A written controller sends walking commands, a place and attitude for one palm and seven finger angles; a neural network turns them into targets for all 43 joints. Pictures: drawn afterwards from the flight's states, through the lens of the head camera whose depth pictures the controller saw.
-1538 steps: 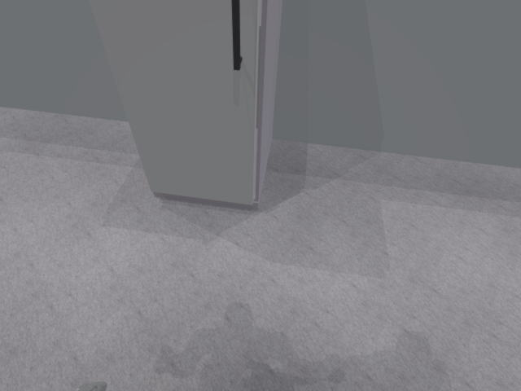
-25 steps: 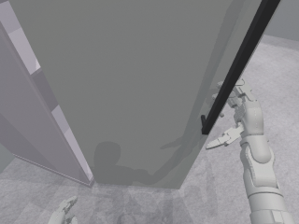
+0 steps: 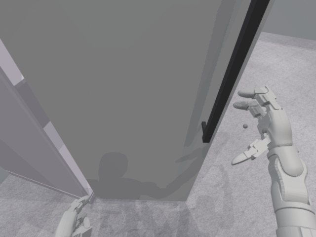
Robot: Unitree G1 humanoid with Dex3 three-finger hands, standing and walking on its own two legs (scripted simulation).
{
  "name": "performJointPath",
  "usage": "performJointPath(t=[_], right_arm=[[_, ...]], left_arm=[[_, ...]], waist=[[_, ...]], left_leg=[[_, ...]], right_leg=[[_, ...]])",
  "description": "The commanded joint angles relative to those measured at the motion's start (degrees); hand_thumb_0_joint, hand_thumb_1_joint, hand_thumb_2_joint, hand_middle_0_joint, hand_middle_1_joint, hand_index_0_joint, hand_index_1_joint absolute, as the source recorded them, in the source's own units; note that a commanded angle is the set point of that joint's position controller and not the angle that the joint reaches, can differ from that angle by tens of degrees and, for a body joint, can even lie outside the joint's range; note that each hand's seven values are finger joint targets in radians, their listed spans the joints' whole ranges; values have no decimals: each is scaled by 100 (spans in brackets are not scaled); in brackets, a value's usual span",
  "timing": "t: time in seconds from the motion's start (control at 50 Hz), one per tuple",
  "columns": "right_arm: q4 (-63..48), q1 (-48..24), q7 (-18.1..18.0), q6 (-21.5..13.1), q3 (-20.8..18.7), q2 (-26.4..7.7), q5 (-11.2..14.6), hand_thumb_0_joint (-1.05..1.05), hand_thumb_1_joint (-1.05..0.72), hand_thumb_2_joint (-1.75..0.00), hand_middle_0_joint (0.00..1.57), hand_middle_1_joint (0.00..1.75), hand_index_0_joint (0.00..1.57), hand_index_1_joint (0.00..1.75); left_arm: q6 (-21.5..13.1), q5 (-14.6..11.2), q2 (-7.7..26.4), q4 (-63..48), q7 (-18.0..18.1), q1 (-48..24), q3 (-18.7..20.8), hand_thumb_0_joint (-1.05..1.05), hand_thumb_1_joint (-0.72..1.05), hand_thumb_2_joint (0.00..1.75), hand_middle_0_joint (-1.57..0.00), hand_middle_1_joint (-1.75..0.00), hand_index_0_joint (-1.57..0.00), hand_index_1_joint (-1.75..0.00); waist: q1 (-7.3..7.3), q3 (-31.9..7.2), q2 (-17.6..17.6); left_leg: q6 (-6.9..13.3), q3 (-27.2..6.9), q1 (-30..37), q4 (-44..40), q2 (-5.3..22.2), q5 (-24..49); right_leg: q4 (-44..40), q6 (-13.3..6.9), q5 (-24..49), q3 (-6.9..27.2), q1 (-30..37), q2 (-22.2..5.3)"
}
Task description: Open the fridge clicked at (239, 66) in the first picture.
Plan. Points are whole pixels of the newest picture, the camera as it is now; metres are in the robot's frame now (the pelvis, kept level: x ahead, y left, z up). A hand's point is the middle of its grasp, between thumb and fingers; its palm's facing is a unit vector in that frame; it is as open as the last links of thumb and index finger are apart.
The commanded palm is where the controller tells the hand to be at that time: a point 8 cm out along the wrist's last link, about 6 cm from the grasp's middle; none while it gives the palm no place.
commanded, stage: slip the hand off the handle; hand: right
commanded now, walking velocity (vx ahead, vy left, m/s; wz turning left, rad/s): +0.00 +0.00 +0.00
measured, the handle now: (228, 68) +0.39 -0.11 +0.26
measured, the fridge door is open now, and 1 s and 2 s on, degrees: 74 74 74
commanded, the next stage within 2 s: draw the hand back to the body in 0.84 s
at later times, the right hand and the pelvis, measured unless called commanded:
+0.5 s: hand (256, 149) +0.28 -0.18 +0.14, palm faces -0.07 +0.98 -0.20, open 14.6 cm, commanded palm +0.26 -0.23 +0.15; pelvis +0.00 -0.01 +0.00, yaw +0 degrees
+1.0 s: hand (261, 180) +0.22 -0.17 +0.14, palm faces -0.05 +0.98 -0.19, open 14.6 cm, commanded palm +0.20 -0.23 +0.15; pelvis -0.01 +0.01 -0.01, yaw -2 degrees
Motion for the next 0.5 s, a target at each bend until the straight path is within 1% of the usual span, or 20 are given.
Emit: performJointPath(t=[0.0,0.02,0.04,0.08,0.12,0.14,0.16,0.18,0.2,0.22,0.26,0.3,0.32,0.34,0.36,0.38,0.4,0.42,0.44,0.48], right_arm=[[-1081,-1984,50,-290,-709,-1259,187,0,55,-20,25,115,25,115],[-995,-1904,47,-296,-988,-1529,187,0,55,-20,25,115,25,115],[-1090,-1883,104,-319,-867,-1395,191,0,55,-20,25,115,25,115],[-1277,-1922,200,-361,-785,-1305,254,0,55,-20,25,115,25,115],[-1187,-1771,266,-356,-866,-1390,290,0,55,-20,25,115,25,115],[-1187,-1631,333,-335,-653,-1139,326,0,55,-20,25,115,25,115],[-1315,-1556,379,-332,-547,-1020,374,0,55,-20,25,115,25,115],[-1397,-1348,402,-297,-527,-981,407,0,55,-20,25,115,25,115],[-1491,-1213,401,-267,-541,-987,421,0,55,-20,25,115,25,115],[-1556,-958,370,-244,-729,-1130,425,0,55,-20,25,115,25,115],[-2048,-779,327,-219,-557,-940,433,0,55,-20,25,115,25,115],[-2205,-510,226,-163,-698,-1041,441,0,55,-20,25,115,25,115],[-2292,-398,143,-162,-858,-1227,403,0,55,-20,25,115,25,115],[-2409,-362,113,-142,-681,-1020,372,0,55,-20,25,115,25,115],[-2739,-431,76,-158,-641,-1019,352,0,55,-20,25,115,25,115],[-2867,-353,34,-142,-595,-982,332,0,55,-20,25,115,25,115],[-2985,-328,-2,-133,-524,-941,310,0,55,-20,25,115,25,115],[-3089,-296,-45,-125,-572,-1016,290,0,55,-20,25,115,25,115],[-3089,-127,-48,-102,-534,-946,281,0,55,-20,25,115,25,115],[-3103,97,-36,-43,-471,-863,304,0,55,-20,25,115,25,115]], left_arm=[[-221,-29,799,-791,83,-269,290,0,90,90,-20,-30,-20,-30],[-192,-13,845,-763,113,-252,310,0,90,90,-20,-30,-20,-30],[-191,-21,806,-827,100,-271,286,0,90,90,-20,-30,-20,-30],[-222,-30,767,-854,102,-298,291,0,90,90,-20,-30,-20,-30],[-223,-19,814,-854,124,-258,296,0,90,90,-20,-30,-20,-30],[-230,-39,783,-885,108,-261,281,0,90,90,-20,-30,-20,-30],[-252,-59,773,-915,103,-287,289,0,90,90,-20,-30,-20,-30],[-267,-60,780,-952,97,-300,290,0,90,90,-20,-30,-20,-30],[-281,-54,792,-967,87,-292,294,0,90,90,-20,-30,-20,-30],[-280,-41,825,-979,93,-293,319,0,90,90,-20,-30,-20,-30],[-316,-47,766,-1077,49,-373,296,0,90,90,-20,-30,-20,-30],[-337,-42,774,-1095,43,-404,288,0,90,90,-20,-30,-20,-30],[-323,-29,814,-1066,63,-417,299,0,90,90,-20,-30,-20,-30],[-327,-40,761,-1105,49,-443,269,0,90,90,-20,-30,-20,-30],[-359,-43,735,-1133,43,-487,271,0,90,90,-20,-30,-20,-30],[-380,-34,716,-1137,46,-496,255,0,90,90,-20,-30,-20,-30],[-406,-34,706,-1130,50,-505,249,0,90,90,-20,-30,-20,-30],[-416,-8,730,-1114,63,-494,244,0,90,90,-20,-30,-20,-30],[-433,-15,707,-1124,61,-489,242,0,90,90,-20,-30,-20,-30],[-457,-23,699,-1131,70,-526,220,0,90,90,-20,-30,-20,-30]], waist=[[77,-1365,109],[23,-1367,198],[1,-1540,17],[23,-1586,-216],[28,-1530,-81],[46,-1477,-69],[48,-1426,-116],[1,-1407,-188],[-9,-1450,-98],[-56,-1462,93],[-83,-1524,-101],[-86,-1317,49],[-94,-1217,106],[-62,-1196,-3],[-72,-1264,-239],[-66,-1242,-297],[-28,-1205,-295],[-35,-1204,-181],[-31,-1255,-187],[-19,-1089,-80]], left_leg=[[232,32,532,-408,-320,1502],[234,19,626,-419,-318,1546],[255,20,702,-356,-313,1652],[264,41,603,-327,-329,1704],[254,41,592,-340,-341,1670],[252,72,540,-340,-348,1597],[254,73,480,-357,-353,1533],[261,81,476,-344,-352,1506],[257,97,512,-334,-344,1514],[252,88,613,-334,-354,1609],[243,109,604,-296,-346,1573],[225,127,530,-328,-352,1377],[218,113,558,-360,-357,1296],[220,123,539,-345,-355,1308],[226,118,508,-322,-359,1242],[228,123,470,-327,-365,1189],[223,126,424,-341,-369,1135],[221,122,483,-344,-367,1158],[215,117,484,-342,-372,1183],[199,141,421,-373,-370,1022]], right_leg=[[-477,-183,1321,57,518,217],[-462,-196,1368,64,470,213],[-474,-187,1492,54,526,228],[-435,-165,1625,65,682,202],[-420,-180,1591,87,615,192],[-442,-173,1518,89,602,195],[-450,-167,1473,98,625,186],[-462,-160,1457,109,626,181],[-458,-162,1453,120,608,181],[-433,-179,1535,130,588,175],[-460,-164,1527,118,628,181],[-484,-168,1312,138,508,172],[-482,-179,1227,136,450,165],[-502,-183,1242,121,468,179],[-500,-166,1223,126,537,169],[-491,-168,1194,132,576,167],[-483,-171,1141,140,584,166],[-468,-183,1152,162,567,162],[-462,-190,1158,145,598,170],[-476,-185,976,153,506,175]])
